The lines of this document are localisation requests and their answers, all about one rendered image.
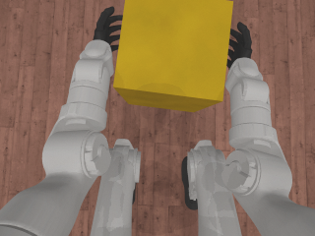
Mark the robot left foot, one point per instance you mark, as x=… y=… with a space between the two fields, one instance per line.
x=134 y=194

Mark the right robot hand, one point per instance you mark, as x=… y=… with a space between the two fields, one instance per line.
x=242 y=48

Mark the robot right forearm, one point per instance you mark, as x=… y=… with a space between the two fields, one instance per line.
x=250 y=109

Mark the carton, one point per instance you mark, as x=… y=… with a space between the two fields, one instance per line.
x=172 y=54

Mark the robot right foot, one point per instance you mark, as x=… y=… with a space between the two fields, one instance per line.
x=192 y=204

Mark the left robot hand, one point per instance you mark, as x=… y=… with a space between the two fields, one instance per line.
x=103 y=30

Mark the right robot upper arm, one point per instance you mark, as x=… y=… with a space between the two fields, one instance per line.
x=261 y=183

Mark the robot left forearm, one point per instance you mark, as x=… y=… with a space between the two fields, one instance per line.
x=88 y=91

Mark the robot foot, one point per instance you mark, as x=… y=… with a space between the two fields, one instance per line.
x=192 y=204
x=134 y=194

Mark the left robot upper arm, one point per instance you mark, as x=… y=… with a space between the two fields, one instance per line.
x=72 y=161

